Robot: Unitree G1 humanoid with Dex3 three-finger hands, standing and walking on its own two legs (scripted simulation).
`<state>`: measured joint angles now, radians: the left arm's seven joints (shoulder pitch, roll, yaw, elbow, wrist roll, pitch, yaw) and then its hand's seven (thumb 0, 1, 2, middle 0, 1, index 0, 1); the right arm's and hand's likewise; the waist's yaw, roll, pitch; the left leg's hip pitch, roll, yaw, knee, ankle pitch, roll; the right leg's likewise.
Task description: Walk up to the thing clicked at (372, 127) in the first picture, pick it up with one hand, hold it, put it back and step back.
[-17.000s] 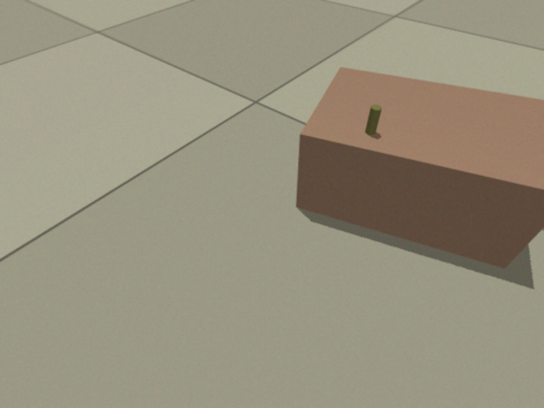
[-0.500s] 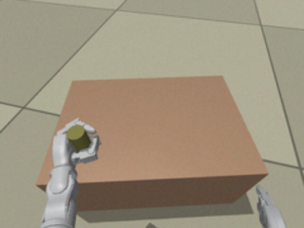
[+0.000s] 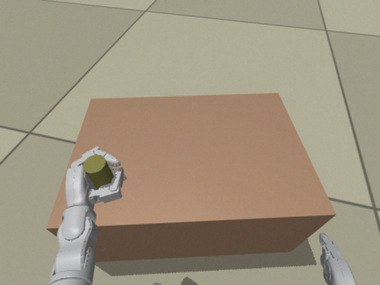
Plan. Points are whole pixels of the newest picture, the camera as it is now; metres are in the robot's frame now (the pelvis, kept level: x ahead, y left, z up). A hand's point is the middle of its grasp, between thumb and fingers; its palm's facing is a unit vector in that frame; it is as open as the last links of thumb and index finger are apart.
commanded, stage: hold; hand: left
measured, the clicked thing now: (103, 179) +0.33 +0.19 +0.06
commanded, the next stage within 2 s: crouch in 0.74 s
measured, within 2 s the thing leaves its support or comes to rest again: neither
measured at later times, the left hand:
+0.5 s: hand (114, 177) +0.34 +0.17 +0.06, palm faces +0.16 -0.99 +0.01, open 5.2 cm
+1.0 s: hand (114, 174) +0.34 +0.17 +0.06, palm faces +0.17 -0.98 +0.02, open 5.2 cm
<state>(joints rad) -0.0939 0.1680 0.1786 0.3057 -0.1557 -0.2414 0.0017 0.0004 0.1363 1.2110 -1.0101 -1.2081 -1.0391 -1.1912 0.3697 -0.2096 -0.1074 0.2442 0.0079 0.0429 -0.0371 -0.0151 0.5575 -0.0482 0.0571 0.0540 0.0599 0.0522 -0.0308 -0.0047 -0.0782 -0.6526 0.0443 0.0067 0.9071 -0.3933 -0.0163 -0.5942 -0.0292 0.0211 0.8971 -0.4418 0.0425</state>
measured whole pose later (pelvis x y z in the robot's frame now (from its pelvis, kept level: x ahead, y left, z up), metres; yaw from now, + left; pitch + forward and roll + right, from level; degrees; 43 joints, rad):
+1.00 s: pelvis +0.01 -0.01 +0.00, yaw +0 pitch +9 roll +0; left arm -0.09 0.16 0.18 0.31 -0.16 -0.27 0.00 0.00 0.14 1.21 -1.01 -1.21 -1.04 -1.19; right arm 0.38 -0.21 -0.09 0.20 0.01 0.05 -0.04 -0.02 0.56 -0.05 0.06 0.05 0.06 0.05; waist -0.03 -0.01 -0.09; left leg -0.64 0.05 0.00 0.90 -0.41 -0.02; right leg -0.58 -0.03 0.01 0.90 -0.46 0.04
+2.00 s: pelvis -0.01 +0.00 -0.08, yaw -1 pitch +24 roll -4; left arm -0.61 0.42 0.44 1.03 -0.06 -0.57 -0.03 0.00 0.13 1.21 -1.02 -1.20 -1.04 -1.19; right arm 0.43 -0.26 -0.07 -0.16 -0.06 0.03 0.06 -0.01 0.56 -0.05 0.06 0.05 0.06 0.05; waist -0.23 -0.03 -0.14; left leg -1.24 0.07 -0.06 1.33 -0.52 -0.02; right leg -1.15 0.00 -0.02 1.28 -0.56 0.04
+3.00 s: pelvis -0.03 +0.00 -0.14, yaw -3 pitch +31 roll -6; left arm -0.69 0.57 0.54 1.13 0.00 -0.61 -0.02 0.00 0.13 1.21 -1.01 -1.20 -1.04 -1.19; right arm 0.43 -0.30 -0.09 -0.33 -0.07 0.01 0.09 -0.01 0.54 -0.05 0.06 0.05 0.07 0.05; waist -0.35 -0.03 -0.16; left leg -1.53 0.07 -0.10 1.55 -0.57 -0.02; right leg -1.42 0.02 -0.04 1.49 -0.61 0.04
